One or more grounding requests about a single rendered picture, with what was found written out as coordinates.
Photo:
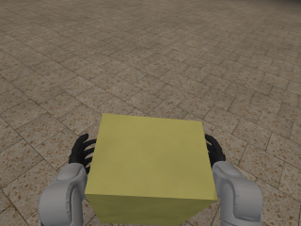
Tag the left robot hand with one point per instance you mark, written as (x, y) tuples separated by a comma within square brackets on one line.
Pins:
[(78, 152)]

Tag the robot left forearm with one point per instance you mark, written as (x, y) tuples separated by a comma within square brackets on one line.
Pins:
[(60, 203)]

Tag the robot right forearm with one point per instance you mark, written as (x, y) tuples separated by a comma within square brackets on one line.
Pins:
[(241, 199)]

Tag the carton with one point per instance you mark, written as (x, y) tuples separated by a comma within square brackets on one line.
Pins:
[(149, 171)]

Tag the right robot hand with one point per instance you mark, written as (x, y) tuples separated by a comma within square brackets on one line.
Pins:
[(215, 151)]

